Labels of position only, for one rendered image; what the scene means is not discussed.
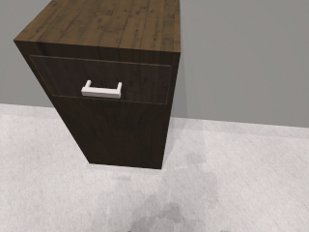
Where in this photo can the cabinet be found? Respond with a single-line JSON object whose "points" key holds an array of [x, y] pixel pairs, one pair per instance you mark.
{"points": [[110, 132]]}

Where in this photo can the drawer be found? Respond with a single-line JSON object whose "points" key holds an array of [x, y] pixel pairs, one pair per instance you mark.
{"points": [[141, 82]]}

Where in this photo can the handle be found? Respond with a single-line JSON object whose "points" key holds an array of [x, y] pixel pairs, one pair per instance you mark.
{"points": [[101, 92]]}

